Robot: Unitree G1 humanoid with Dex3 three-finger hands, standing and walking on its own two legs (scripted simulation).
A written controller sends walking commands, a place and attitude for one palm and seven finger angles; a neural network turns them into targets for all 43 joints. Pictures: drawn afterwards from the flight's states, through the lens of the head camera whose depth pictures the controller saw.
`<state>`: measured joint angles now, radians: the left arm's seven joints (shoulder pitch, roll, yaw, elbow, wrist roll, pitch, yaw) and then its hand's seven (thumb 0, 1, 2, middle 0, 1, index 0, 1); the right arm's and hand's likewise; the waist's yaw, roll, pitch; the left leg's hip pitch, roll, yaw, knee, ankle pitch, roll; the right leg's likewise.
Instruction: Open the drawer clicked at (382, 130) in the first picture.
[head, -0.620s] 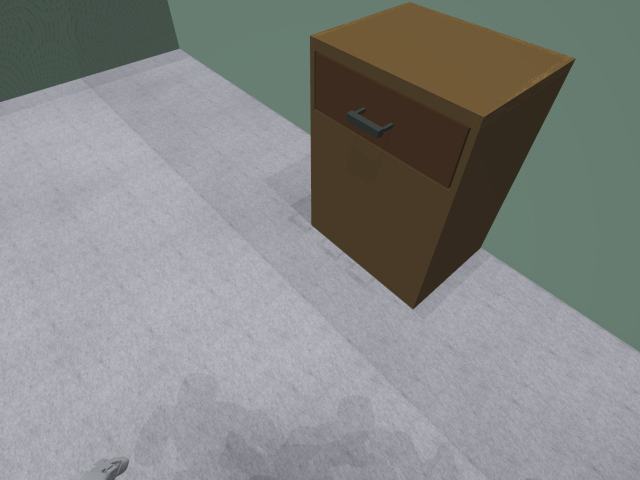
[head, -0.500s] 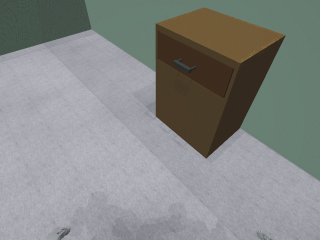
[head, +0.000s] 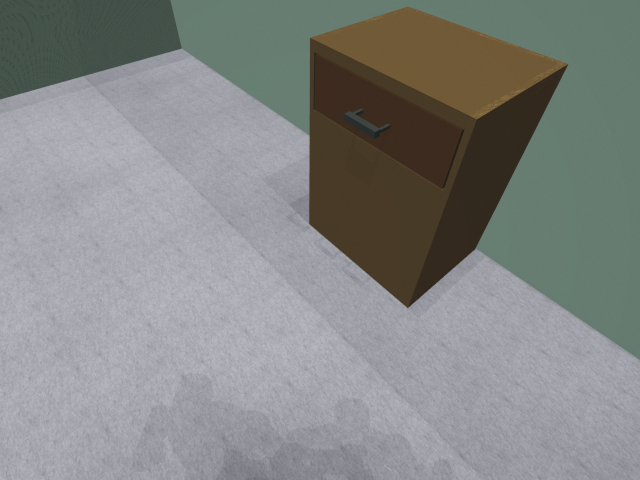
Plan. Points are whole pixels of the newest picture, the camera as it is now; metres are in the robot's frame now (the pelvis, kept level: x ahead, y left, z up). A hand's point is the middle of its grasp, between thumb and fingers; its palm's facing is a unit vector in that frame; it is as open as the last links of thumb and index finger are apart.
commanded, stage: stand and wait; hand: left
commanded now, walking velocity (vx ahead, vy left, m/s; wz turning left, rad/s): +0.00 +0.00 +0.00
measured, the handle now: (367, 122) +1.03 -0.07 -0.11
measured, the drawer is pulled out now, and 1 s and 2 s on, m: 0.00 0.00 0.00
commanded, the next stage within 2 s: look at it before walking up in 0.20 s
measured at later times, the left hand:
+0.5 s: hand out of the picture +0.06 +0.25 -0.15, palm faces -0.03 -0.94 -0.33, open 7.4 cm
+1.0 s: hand out of the picture +0.07 +0.25 -0.15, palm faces -0.02 -0.94 -0.34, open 7.4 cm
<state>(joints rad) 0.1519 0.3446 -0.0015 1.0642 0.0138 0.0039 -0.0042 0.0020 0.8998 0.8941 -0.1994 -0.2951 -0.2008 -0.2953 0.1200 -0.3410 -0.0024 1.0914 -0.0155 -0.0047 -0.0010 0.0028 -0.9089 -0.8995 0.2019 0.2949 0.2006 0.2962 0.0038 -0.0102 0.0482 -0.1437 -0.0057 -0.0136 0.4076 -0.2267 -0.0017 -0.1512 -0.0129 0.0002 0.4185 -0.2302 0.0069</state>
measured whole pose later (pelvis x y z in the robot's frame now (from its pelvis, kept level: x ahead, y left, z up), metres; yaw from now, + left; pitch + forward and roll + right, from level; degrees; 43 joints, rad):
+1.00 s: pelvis -0.01 +0.00 +0.00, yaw +1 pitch -2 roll +0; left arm 0.13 0.34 0.00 1.08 0.02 0.00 0.00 0.00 0.90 0.89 -0.20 -0.30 -0.20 -0.30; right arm 0.10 -0.34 0.00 1.11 -0.01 -0.01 0.00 0.00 -0.91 -0.90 0.20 0.29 0.20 0.30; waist 0.00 0.00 0.04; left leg -0.14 0.00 -0.02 0.37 -0.19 -0.01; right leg -0.15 -0.01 -0.01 0.38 -0.20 0.00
